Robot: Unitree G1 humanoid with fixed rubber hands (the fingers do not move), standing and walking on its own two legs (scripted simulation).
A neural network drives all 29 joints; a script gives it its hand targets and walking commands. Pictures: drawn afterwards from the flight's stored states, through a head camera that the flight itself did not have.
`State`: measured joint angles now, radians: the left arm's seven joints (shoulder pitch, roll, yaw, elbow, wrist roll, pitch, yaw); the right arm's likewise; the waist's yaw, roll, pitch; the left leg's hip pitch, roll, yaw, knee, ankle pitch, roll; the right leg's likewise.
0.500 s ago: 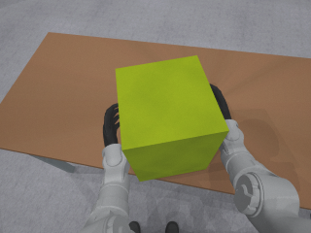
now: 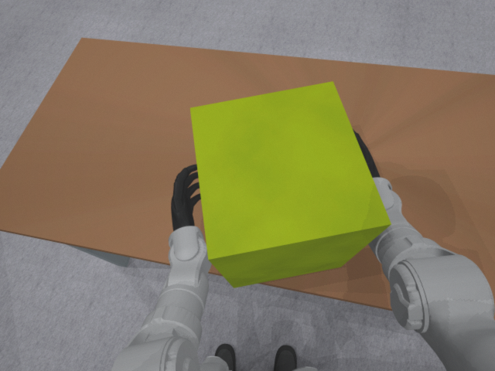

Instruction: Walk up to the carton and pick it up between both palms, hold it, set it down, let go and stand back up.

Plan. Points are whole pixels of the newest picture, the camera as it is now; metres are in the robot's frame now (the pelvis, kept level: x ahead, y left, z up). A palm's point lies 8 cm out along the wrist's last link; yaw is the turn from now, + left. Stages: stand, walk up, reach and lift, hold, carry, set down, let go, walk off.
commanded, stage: set down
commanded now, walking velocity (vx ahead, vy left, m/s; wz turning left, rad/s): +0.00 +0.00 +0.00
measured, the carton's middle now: (276, 199) +0.40 +0.02 -0.01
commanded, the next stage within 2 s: none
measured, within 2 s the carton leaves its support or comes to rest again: neither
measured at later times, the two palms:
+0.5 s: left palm (149, 187) +0.37 +0.21 +0.06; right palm (424, 119) +0.49 -0.17 +0.09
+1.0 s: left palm (136, 181) +0.35 +0.19 +0.11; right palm (458, 128) +0.44 -0.18 +0.14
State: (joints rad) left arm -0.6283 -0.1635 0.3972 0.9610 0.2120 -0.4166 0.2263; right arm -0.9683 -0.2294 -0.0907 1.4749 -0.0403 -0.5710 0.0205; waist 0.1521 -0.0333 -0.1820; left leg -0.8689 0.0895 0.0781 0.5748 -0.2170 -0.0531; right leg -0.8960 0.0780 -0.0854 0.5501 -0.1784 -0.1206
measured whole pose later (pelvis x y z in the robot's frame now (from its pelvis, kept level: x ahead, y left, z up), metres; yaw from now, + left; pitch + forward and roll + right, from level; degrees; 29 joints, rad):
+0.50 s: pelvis +0.00 +0.02 +0.01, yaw +0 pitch +24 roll -1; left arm -0.56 -0.08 0.07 0.53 -0.02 0.02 0.28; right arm -0.97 -0.53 0.10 1.33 0.39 -0.32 0.22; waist 0.19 -0.03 -0.19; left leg -0.75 0.08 0.05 0.56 -0.22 -0.03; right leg -0.74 0.08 -0.08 0.46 -0.14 -0.09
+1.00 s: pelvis -0.02 +0.00 +0.03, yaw +1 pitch +10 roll +0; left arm -0.61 -0.06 0.16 0.51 0.04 0.24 0.26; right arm -0.90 -0.46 0.10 1.18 0.34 -0.07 0.20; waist 0.13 -0.03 -0.09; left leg -0.44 0.05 0.00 0.41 -0.15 -0.05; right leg -0.45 0.09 -0.07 0.37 -0.11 -0.11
